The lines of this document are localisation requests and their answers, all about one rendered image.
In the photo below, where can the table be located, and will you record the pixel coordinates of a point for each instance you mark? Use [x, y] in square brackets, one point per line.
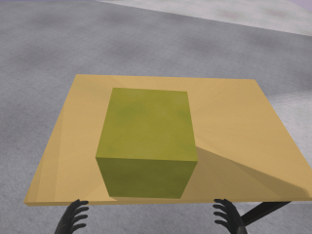
[245, 153]

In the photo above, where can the left robot hand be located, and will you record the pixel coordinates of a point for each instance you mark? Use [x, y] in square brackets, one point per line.
[65, 225]

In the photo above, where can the right robot hand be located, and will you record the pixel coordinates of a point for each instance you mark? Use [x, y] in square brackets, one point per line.
[234, 224]

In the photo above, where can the carton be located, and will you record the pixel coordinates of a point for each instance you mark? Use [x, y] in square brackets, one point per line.
[147, 146]

